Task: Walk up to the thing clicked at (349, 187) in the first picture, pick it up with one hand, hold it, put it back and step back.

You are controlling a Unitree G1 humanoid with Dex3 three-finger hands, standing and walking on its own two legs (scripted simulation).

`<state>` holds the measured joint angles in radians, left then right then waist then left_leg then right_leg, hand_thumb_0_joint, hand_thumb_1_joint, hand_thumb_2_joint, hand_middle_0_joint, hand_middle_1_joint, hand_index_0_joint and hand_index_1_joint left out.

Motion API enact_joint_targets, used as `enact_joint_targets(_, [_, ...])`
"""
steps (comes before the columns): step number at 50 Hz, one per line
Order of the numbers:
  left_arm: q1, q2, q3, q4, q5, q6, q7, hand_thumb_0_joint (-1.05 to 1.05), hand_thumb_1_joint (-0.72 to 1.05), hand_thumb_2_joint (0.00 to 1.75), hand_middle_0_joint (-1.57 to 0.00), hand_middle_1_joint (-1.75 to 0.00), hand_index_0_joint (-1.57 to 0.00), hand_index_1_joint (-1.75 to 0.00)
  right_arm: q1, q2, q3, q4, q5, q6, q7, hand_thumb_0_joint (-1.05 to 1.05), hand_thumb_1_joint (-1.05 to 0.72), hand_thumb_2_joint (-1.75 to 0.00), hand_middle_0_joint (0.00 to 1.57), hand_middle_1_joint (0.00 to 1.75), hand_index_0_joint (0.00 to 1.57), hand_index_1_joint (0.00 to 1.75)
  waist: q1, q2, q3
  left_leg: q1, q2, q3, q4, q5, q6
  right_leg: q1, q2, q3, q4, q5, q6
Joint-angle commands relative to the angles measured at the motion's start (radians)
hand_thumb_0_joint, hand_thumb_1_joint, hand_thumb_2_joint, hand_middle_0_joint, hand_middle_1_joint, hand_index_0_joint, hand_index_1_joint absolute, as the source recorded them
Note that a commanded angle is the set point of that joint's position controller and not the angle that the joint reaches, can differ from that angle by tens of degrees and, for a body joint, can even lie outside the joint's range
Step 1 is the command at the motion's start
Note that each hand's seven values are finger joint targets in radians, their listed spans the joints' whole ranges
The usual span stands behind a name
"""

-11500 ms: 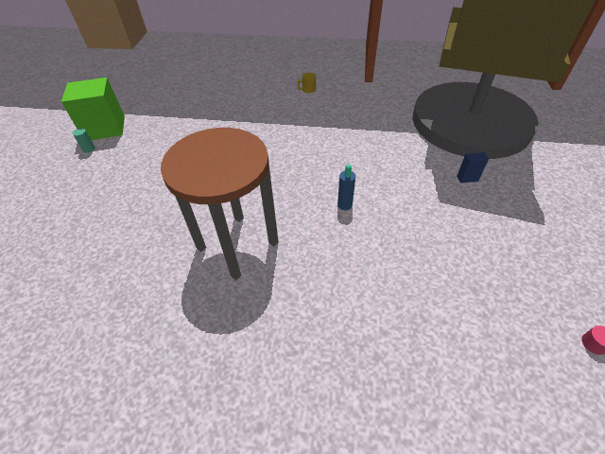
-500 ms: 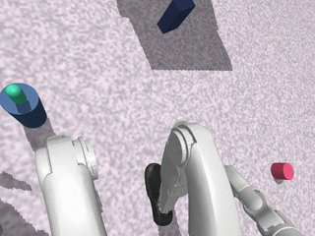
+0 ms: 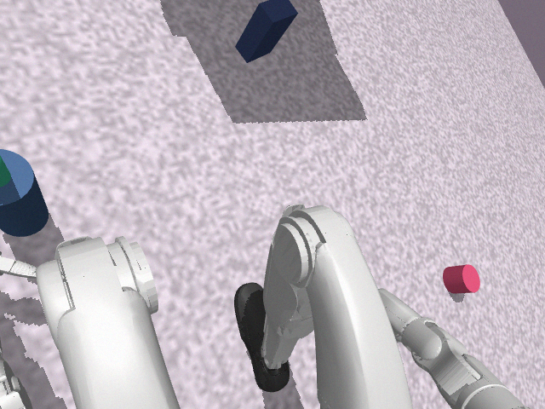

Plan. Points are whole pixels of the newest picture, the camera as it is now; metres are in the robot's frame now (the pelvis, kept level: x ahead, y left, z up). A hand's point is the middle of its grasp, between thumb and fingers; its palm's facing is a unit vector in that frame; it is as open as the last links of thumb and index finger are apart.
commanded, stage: close in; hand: left
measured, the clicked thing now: (7, 193) +0.41 +0.28 -0.16
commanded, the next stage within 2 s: close in 0.24 s
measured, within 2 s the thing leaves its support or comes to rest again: leaves its support in 1.46 s
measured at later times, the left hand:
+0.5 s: hand (7, 205) +0.39 +0.28 -0.16, palm faces +0.28 -0.96 +0.03, open 16.3 cm
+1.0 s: hand (9, 196) +0.41 +0.28 -0.16, palm faces +0.30 -0.95 +0.02, open 9.4 cm
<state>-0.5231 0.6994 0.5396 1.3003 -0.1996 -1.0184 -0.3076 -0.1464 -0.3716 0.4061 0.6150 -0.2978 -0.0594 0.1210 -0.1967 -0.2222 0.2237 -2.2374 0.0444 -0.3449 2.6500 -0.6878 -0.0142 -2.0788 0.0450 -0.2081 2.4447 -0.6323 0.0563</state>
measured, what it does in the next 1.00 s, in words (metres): stands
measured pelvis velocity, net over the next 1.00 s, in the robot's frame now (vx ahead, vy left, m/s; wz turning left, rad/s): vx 0.00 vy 0.01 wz -0.03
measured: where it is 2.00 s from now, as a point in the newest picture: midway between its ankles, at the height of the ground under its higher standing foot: (200, 383)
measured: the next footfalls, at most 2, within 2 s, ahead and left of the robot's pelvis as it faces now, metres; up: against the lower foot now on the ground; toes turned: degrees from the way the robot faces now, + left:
none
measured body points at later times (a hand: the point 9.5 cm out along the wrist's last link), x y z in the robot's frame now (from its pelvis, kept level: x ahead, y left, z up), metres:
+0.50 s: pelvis +0.00 +0.00 +0.00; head +0.21 +0.18 +0.35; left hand +0.37 +0.33 -0.16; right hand +0.19 -0.24 -0.04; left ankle +0.08 +0.13 -0.25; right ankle +0.13 -0.12 -0.25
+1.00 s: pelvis +0.00 +0.01 +0.00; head +0.21 +0.19 +0.34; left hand +0.39 +0.33 -0.16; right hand +0.18 -0.23 -0.03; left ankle +0.08 +0.13 -0.25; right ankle +0.13 -0.12 -0.25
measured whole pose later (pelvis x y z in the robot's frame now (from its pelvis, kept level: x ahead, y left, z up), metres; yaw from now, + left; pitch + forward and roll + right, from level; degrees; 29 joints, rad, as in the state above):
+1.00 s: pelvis +0.00 +0.01 +0.00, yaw -2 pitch +12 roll -17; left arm -0.58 0.76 0.47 1.38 -0.12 -1.11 -0.07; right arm -0.18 -0.36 0.49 0.58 -0.35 -0.01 0.14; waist -0.22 -0.27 0.28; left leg -2.22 0.04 -0.39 2.66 -0.70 -0.01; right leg -2.05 0.06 -0.24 2.42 -0.62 0.07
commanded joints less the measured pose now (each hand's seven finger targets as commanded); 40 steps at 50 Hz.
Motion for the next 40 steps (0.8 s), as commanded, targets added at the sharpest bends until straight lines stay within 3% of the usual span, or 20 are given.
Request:
enact_joint_targets(1, [-0.181,0.17,-0.016,-0.112,0.005,-0.092,0.044,0.0,-0.55,0.04,-0.06,-0.06,-0.06,-0.06,0.002,-0.334,-0.116,-0.057,-0.007,0.008,-0.01,0.0,-0.92,-0.9,0.2,0.3,0.2,0.3,-0.064,0.468,-0.525,0.382,0.033,0.111,-0.34,0.046,-0.015,0.209,0.041,-0.112,-0.182,0.106,-0.069])
enact_joint_targets(12, [-0.201,0.156,-0.055,-0.104,0.033,-0.129,0.115,0.0,-0.5,0.08,-0.05,-0.06,-0.05,-0.06,-0.009,-0.34,-0.097,-0.064,-0.024,0.025,0.001,0.0,-0.92,-0.9,0.2,0.3,0.2,0.3,-0.085,0.481,-0.494,0.386,0.033,0.091,-0.348,0.027,-0.018,0.208,0.043,-0.123,-0.179,0.108,-0.067])
enact_joint_targets(16, [-0.203,0.161,-0.051,-0.112,0.03,-0.141,0.14,0.0,-0.49,0.1,-0.05,-0.06,-0.05,-0.06,-0.005,-0.335,-0.087,-0.06,-0.031,0.03,0.004,0.0,-0.92,-0.91,0.2,0.3,0.2,0.3,-0.085,0.475,-0.527,0.385,0.028,0.101,-0.324,0.06,-0.014,0.253,0.05,-0.118,-0.185,0.139,-0.066])
enact_joint_targets(18, [-0.208,0.158,-0.051,-0.101,0.031,-0.147,0.154,0.0,-0.43,0.13,-0.11,-0.07,-0.1,-0.08,-0.01,-0.334,-0.081,-0.062,-0.033,0.028,0.006,0.0,-0.91,-0.91,0.2,0.3,0.2,0.3,-0.094,0.464,-0.515,0.376,0.028,0.096,-0.322,0.052,-0.013,0.247,0.05,-0.123,-0.187,0.135,-0.065])
enact_joint_targets(21, [-0.217,0.179,-0.058,-0.101,0.04,-0.157,0.168,0.0,-0.24,0.27,-0.29,-0.24,-0.28,-0.25,-0.004,-0.334,-0.074,-0.056,-0.036,0.036,0.005,0.0,-0.9,-0.9,0.2,0.3,0.2,0.3,-0.096,0.466,-0.519,0.376,0.03,0.097,-0.315,0.063,-0.011,0.258,0.054,-0.122,-0.19,0.145,-0.065])
enact_joint_targets(32, [-0.22,0.167,-0.075,-0.074,0.048,-0.155,0.194,0.0,0.16,0.53,-0.5,-0.46,-0.49,-0.47,-0.01,-0.341,-0.061,-0.062,-0.044,0.049,0.006,0.0,-0.88,-0.9,0.2,0.3,0.2,0.3,-0.112,0.477,-0.496,0.397,0.036,0.077,-0.326,0.069,-0.018,0.251,0.057,-0.137,-0.189,0.155,-0.063])
enact_joint_targets(40, [-0.27,0.213,-0.059,-0.081,0.053,-0.162,0.222,0.0,0.49,0.74,-0.7,-0.66,-0.69,-0.67,-0.005,-0.337,-0.046,-0.06,-0.049,0.056,0.004,0.0,-0.87,-0.89,0.2,0.3,0.2,0.3,-0.123,0.46,-0.509,0.376,0.035,0.081,-0.304,0.079,-0.009,0.281,0.062,-0.134,-0.201,0.168,-0.061])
